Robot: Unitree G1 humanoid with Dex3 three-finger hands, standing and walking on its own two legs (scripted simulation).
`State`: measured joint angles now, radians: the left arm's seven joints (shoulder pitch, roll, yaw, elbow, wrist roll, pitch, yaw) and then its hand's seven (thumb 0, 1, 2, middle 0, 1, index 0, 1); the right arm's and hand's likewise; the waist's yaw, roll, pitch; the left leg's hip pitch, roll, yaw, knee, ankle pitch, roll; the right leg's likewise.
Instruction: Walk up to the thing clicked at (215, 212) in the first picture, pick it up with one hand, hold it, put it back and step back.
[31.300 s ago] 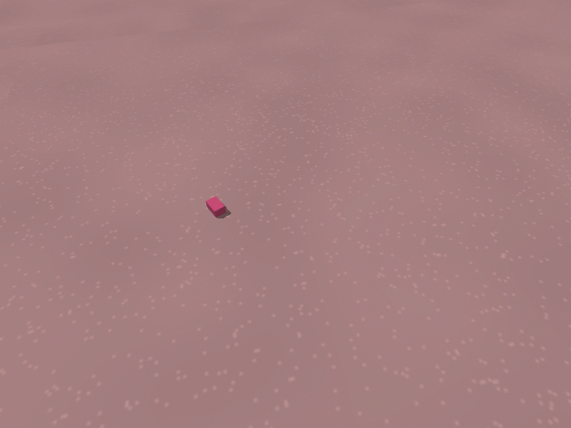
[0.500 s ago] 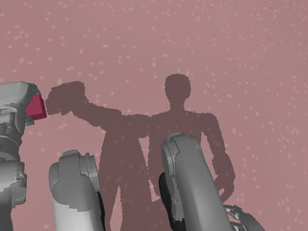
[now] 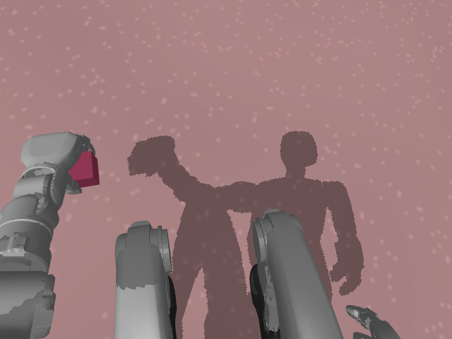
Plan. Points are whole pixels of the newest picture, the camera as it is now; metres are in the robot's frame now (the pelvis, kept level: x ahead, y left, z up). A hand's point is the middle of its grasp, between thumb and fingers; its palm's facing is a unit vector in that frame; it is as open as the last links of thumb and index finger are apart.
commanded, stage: lift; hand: left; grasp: from above
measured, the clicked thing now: (71, 171) +0.44 +0.29 -0.14
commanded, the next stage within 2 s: hold in 1.22 s
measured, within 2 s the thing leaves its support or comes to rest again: neither
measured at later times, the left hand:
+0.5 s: hand out of the picture +0.36 +0.28 +0.08, palm faces -0.41 -0.11 -0.91, open 8.4 cm
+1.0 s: hand out of the picture +0.36 +0.26 +0.23, palm faces -0.43 -0.11 -0.90, open 8.4 cm
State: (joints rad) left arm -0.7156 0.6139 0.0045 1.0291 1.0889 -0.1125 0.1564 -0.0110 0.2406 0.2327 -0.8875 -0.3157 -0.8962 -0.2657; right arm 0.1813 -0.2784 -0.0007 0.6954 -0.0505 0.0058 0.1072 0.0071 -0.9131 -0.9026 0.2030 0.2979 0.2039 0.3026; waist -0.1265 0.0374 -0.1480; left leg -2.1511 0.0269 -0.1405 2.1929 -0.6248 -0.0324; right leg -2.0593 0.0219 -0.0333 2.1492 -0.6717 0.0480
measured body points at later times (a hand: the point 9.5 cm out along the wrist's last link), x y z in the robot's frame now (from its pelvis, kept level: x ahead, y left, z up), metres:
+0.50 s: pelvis +0.01 +0.01 +0.16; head +0.14 +0.03 +0.59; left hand +0.38 +0.28 +0.13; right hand +0.15 -0.25 +0.04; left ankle +0.10 +0.14 -0.36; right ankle +0.10 -0.13 -0.36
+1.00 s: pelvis +0.05 +0.00 +0.30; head +0.11 +0.01 +0.75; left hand +0.38 +0.26 +0.28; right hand +0.17 -0.25 +0.18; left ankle +0.09 +0.14 -0.36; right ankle +0.10 -0.13 -0.36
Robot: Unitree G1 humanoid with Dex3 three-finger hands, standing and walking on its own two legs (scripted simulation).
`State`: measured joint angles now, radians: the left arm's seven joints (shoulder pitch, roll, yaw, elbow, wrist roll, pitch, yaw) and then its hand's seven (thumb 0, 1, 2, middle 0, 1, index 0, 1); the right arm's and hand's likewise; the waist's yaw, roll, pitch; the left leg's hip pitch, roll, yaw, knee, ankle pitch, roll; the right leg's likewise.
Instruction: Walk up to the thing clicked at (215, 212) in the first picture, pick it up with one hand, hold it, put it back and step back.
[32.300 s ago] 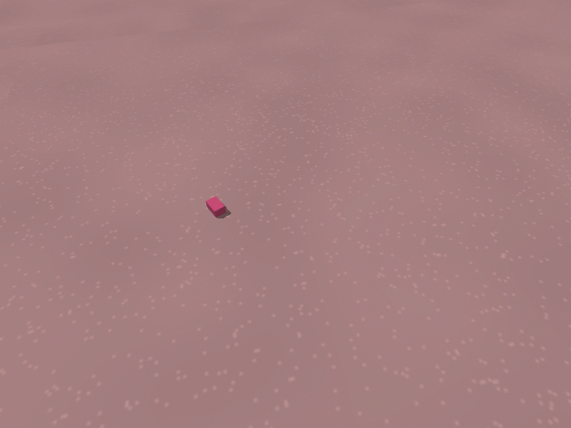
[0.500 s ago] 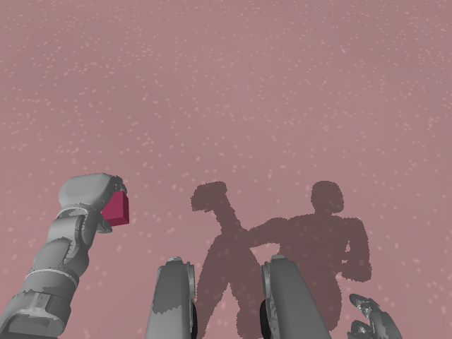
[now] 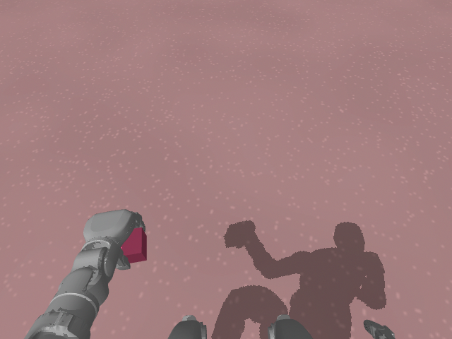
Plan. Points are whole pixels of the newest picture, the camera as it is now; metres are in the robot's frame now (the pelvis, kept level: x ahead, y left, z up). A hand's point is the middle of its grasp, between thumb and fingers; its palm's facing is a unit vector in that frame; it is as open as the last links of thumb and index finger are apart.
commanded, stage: lift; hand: left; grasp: from above
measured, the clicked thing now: (122, 247) +0.34 +0.24 -0.10
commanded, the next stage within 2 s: hold in 0.22 s
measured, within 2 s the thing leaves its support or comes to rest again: neither
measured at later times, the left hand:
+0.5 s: hand (111, 226) +0.34 +0.23 -0.01, palm faces -0.44 -0.06 -0.90, open 8.5 cm
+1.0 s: hand (105, 221) +0.34 +0.23 +0.03, palm faces -0.43 -0.06 -0.90, open 8.4 cm
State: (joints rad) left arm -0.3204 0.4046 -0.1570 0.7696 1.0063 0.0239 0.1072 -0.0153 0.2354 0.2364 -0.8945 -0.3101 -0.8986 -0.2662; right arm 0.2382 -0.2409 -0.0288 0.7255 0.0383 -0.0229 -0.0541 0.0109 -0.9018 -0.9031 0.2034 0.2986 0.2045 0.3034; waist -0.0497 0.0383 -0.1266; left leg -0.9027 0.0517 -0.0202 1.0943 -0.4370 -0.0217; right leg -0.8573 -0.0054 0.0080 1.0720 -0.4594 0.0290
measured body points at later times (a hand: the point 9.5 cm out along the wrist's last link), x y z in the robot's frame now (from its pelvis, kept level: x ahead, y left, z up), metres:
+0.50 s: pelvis +0.03 +0.00 +0.05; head +0.06 -0.01 +0.50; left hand +0.36 +0.23 +0.04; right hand +0.13 -0.26 -0.07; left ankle +0.05 +0.13 -0.66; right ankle +0.04 -0.14 -0.66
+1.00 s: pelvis +0.03 +0.00 +0.06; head +0.05 -0.02 +0.51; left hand +0.35 +0.23 +0.08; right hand +0.15 -0.26 -0.05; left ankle +0.05 +0.13 -0.66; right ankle +0.04 -0.14 -0.66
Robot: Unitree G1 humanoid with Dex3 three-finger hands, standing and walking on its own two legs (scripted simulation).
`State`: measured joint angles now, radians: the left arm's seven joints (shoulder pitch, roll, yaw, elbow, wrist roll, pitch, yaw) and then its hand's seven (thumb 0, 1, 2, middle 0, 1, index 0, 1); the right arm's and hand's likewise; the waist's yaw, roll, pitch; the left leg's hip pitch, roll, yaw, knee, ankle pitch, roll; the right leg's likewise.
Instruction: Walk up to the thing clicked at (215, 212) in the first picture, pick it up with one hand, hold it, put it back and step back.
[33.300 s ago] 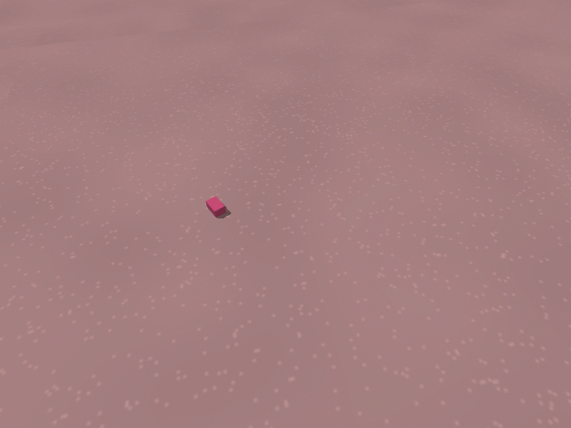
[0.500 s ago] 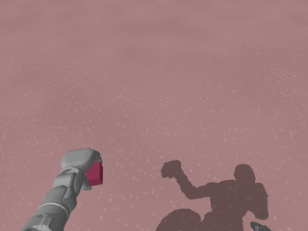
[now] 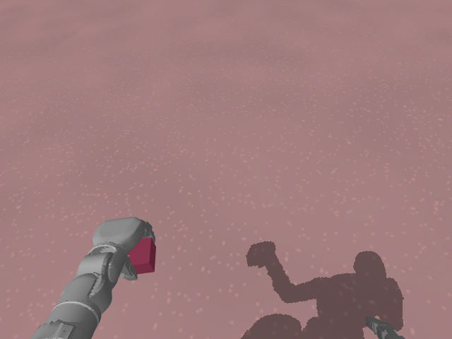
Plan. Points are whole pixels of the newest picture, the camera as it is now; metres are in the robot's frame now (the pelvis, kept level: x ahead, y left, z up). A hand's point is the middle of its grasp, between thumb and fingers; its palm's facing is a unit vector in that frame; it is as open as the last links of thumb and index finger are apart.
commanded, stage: hold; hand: left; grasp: from above
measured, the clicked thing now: (131, 257) +0.31 +0.23 -0.07
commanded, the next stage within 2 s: crouch in 1.22 s
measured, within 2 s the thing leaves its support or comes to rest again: neither
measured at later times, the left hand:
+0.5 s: hand (127, 255) +0.30 +0.22 -0.02, palm faces -0.43 -0.07 -0.90, open 8.4 cm
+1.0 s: hand (127, 251) +0.30 +0.22 -0.02, palm faces -0.42 -0.07 -0.90, open 8.5 cm
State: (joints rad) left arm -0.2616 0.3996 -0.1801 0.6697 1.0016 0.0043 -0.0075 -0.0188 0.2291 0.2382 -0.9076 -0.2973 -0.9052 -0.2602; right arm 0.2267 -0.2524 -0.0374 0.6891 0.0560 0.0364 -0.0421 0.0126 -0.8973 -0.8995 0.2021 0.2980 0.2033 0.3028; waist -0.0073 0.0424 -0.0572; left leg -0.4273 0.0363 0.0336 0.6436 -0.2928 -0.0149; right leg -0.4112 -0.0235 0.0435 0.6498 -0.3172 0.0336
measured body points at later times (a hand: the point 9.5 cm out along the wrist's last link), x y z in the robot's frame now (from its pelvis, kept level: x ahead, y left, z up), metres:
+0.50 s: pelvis +0.00 +0.00 +0.01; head +0.01 -0.03 +0.46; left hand +0.31 +0.22 +0.03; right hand +0.15 -0.26 -0.11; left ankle +0.02 +0.13 -0.72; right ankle +0.01 -0.14 -0.72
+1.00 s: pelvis +0.01 -0.01 +0.01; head +0.02 -0.03 +0.46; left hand +0.32 +0.22 +0.03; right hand +0.16 -0.26 -0.10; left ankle +0.02 +0.13 -0.72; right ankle +0.01 -0.14 -0.72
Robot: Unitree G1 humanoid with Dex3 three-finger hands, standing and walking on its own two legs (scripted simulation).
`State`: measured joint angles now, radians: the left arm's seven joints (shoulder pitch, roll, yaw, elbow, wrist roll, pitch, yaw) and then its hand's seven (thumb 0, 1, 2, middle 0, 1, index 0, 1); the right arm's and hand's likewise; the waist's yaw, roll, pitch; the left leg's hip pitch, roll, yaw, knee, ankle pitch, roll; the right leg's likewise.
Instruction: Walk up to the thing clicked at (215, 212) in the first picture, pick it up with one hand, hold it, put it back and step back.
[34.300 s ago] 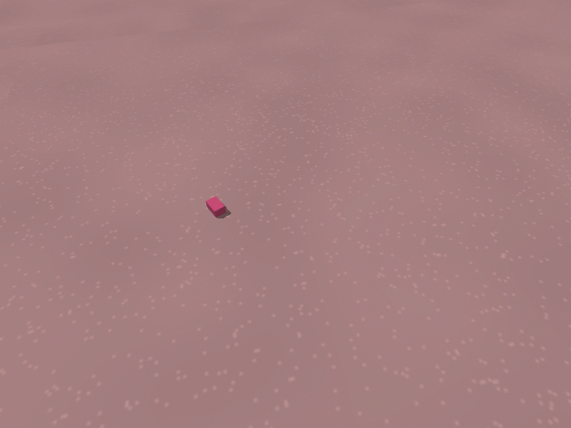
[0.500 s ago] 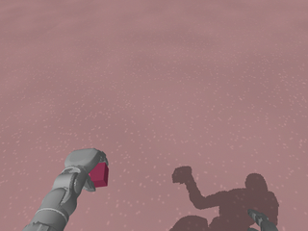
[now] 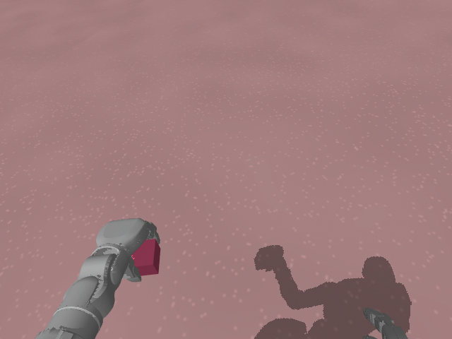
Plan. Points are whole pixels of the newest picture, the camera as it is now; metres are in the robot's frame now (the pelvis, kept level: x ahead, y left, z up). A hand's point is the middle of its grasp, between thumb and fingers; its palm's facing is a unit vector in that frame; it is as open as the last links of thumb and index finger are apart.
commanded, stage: hold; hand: left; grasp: from above
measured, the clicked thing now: (135, 258) +0.30 +0.23 -0.06
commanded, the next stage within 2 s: crouch in 0.22 s
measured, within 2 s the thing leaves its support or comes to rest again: neither
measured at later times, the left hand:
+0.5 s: hand (132, 263) +0.29 +0.23 -0.04, palm faces -0.44 -0.06 -0.90, open 8.4 cm
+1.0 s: hand (161, 283) +0.33 +0.23 -0.27, palm faces -0.40 +0.03 -0.92, open 8.5 cm
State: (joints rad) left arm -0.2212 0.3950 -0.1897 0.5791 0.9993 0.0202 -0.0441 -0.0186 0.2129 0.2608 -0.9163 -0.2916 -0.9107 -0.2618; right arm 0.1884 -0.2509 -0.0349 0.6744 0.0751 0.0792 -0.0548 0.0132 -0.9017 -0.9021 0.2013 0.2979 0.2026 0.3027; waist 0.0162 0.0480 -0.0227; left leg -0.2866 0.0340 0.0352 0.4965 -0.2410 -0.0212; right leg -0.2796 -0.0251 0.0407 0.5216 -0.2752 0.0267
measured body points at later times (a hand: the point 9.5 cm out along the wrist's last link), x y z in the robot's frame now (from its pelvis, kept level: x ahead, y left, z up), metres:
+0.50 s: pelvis -0.01 +0.00 +0.00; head +0.00 -0.02 +0.45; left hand +0.30 +0.23 +0.01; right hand +0.14 -0.25 -0.11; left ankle +0.01 +0.13 -0.74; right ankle +0.00 -0.14 -0.74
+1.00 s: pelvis -0.06 +0.01 -0.16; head +0.07 +0.02 +0.27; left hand +0.34 +0.23 -0.22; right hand +0.00 -0.28 -0.28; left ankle +0.01 +0.13 -0.74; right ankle +0.00 -0.14 -0.74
